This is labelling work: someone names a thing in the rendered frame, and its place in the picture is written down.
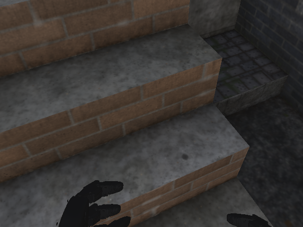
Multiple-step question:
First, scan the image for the robot right hand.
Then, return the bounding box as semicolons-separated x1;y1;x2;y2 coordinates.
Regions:
226;213;272;227

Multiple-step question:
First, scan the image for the robot left hand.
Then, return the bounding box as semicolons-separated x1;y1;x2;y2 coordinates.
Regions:
56;180;131;227

